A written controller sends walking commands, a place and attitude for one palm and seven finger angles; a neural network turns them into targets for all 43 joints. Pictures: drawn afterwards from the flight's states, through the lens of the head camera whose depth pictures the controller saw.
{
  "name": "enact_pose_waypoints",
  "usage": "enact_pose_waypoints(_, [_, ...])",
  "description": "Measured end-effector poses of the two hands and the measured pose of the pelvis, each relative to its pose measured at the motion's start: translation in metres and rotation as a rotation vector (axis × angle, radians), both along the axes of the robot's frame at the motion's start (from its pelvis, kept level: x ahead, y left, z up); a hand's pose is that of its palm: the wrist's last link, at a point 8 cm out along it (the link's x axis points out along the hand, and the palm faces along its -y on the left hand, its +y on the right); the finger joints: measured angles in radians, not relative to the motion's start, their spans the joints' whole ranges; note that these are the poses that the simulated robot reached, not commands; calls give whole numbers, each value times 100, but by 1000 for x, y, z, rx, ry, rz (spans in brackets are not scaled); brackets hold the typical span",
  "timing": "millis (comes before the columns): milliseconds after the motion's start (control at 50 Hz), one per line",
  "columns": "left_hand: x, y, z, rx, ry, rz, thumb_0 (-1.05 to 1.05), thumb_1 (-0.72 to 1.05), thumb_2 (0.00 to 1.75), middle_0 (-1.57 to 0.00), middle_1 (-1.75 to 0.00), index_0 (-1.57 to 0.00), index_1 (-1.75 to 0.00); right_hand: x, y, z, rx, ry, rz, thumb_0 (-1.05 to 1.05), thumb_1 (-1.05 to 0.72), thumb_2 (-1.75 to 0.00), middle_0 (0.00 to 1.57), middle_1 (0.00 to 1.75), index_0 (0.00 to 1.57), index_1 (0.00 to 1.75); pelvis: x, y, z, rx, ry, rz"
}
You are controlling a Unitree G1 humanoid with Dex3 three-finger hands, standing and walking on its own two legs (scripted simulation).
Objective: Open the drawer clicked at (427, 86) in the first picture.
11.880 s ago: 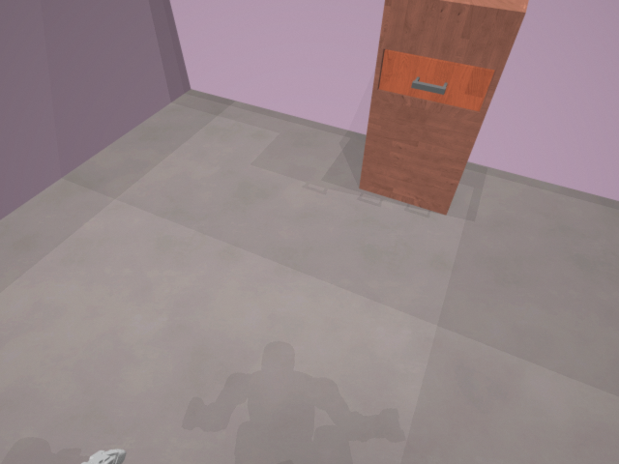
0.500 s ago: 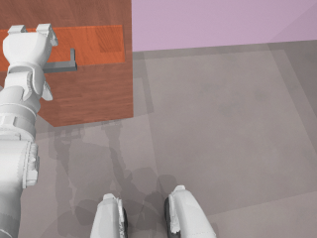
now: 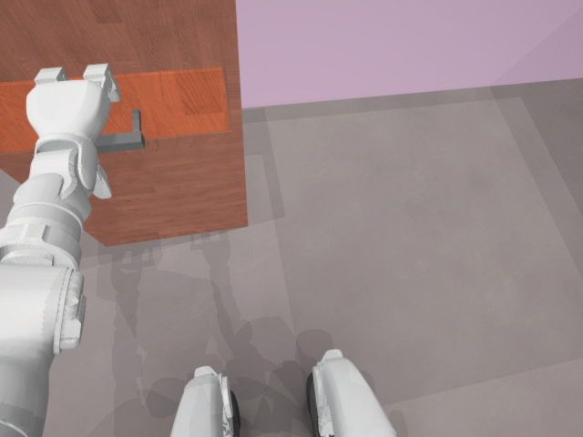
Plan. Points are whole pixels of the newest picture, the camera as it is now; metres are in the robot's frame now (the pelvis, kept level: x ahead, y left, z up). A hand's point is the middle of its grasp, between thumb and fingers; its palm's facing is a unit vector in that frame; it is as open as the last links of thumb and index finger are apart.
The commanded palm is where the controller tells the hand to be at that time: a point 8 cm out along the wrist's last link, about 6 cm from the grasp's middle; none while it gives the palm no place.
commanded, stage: move the hooked fingers above the handle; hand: left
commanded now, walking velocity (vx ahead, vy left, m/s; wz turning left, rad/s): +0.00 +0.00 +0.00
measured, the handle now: (102, 132) +0.58 +0.23 -0.06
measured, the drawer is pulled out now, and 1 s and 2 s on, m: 0.00 0.00 0.00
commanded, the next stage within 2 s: lower the fingers behind the handle in 0.24 s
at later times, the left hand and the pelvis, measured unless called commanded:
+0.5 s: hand (86, 142) +0.53 +0.23 -0.02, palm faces -0.10 -0.01 -1.00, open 13.8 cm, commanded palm +0.53 +0.21 +0.03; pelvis -0.01 -0.01 -0.01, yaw +0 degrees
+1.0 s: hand (94, 150) +0.54 +0.23 -0.05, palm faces -0.05 -0.02 -1.00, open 13.7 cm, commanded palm +0.53 +0.21 -0.01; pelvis -0.01 +0.00 -0.03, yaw -1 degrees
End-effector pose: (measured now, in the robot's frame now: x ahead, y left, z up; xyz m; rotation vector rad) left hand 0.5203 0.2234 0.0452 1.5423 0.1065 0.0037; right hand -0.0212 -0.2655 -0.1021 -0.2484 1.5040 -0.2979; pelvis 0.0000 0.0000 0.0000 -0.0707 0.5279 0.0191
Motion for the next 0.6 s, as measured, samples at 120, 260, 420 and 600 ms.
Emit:
enact_pose_waypoints(120, [0, 0, -1, 0, -16, 7, 0, -49, 30, -33, -122, -34, -122, 3, -6, -4, -7, -5, 5, 0, -91, -90, 20, 30, 20, 30, -3, -2, -3, 2, 3, -1])
enact_pose_waypoints(260, [-1, -2, -1, 15, -10, 20, 0, -49, 30, -32, -121, -33, -122, 3, -10, -6, -11, -17, 8, 0, -91, -90, 20, 30, 20, 30, -8, -4, -5, 5, 5, -1])
enact_pose_waypoints(420, [-1, 2, -2, 12, 19, 32, 0, -49, 30, -32, -120, -32, -121, -4, -9, -7, -14, -21, 0, 0, -91, -90, 20, 30, 20, 30, -11, -6, -7, 5, 6, -5])
enact_pose_waypoints(600, [-6, 11, -19, 11, 29, 6, 0, -49, 30, -32, -120, -32, -120, -14, -8, -14, -17, 15, 3, 0, -91, -90, 20, 30, 20, 30, -10, -5, -16, 0, 27, -4])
